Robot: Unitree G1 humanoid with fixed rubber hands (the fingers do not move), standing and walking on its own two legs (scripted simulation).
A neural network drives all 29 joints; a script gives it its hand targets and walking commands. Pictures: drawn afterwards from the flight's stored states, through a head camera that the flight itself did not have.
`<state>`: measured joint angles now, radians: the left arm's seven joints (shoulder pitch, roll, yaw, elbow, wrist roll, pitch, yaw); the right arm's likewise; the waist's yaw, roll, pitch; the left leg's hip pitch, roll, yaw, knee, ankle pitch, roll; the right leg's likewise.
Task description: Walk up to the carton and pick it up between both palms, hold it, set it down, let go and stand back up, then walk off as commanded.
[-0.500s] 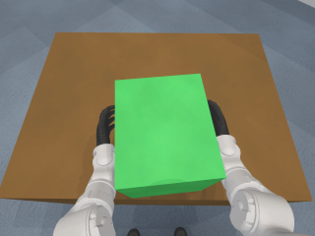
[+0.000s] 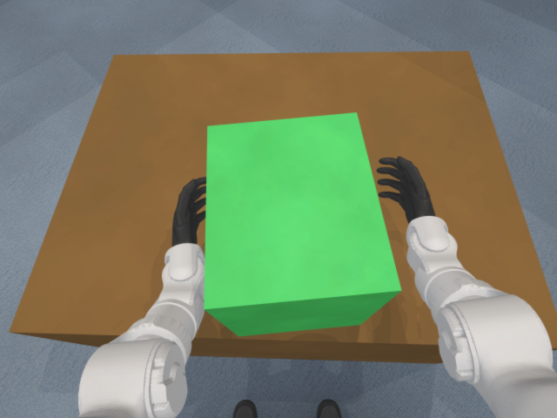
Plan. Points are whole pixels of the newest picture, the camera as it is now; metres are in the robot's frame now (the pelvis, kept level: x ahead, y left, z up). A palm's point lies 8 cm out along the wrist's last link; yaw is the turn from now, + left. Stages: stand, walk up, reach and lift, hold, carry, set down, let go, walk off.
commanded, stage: set down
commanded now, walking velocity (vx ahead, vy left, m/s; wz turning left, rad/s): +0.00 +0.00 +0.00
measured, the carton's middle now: (291, 235) +0.40 +0.01 -0.05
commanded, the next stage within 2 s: none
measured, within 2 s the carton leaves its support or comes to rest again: neither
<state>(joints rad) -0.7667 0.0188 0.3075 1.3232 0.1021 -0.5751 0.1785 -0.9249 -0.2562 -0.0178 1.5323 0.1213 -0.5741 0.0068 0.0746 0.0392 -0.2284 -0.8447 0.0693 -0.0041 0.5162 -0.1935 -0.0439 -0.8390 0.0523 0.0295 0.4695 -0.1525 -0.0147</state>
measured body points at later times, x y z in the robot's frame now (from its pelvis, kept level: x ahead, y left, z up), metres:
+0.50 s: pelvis -0.02 +0.00 +0.00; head +0.10 -0.02 +0.43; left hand +0.32 +0.19 -0.04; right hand +0.39 -0.20 -0.04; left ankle -0.01 +0.15 -0.72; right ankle +0.01 -0.11 -0.72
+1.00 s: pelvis -0.03 +0.00 +0.01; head +0.06 -0.01 +0.45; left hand +0.26 +0.19 -0.03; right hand +0.32 -0.22 -0.04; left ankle -0.01 +0.15 -0.72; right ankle +0.01 -0.11 -0.72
